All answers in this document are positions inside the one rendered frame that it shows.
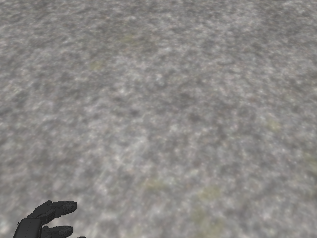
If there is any robot left hand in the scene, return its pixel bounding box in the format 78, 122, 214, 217
13, 200, 86, 238

